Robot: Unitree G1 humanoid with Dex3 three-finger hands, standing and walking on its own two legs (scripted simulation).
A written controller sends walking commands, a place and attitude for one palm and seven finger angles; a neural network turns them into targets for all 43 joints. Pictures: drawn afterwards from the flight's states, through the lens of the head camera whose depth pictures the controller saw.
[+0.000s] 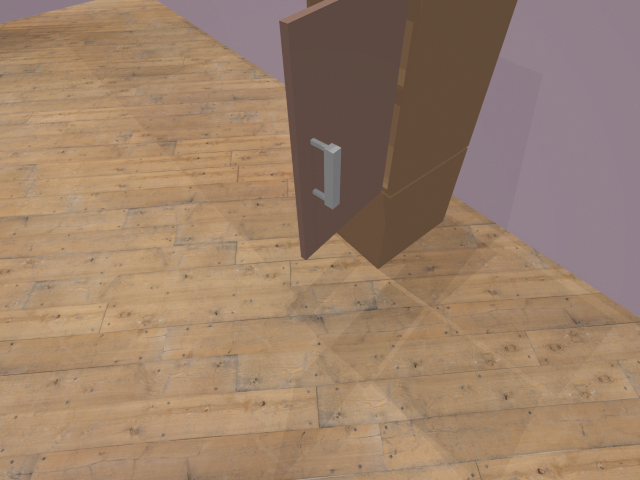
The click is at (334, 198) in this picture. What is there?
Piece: cupboard door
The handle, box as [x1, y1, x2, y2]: [310, 138, 340, 208]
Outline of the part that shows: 312,138 310,140 310,143 324,151 324,192 323,193 315,188 313,190 313,193 323,199 326,205 333,208 339,203 340,147 332,143 327,145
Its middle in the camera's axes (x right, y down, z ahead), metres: +0.01 -0.14 +0.82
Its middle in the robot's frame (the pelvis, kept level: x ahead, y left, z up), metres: +0.70 +0.03 -0.07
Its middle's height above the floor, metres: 0.71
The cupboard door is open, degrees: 100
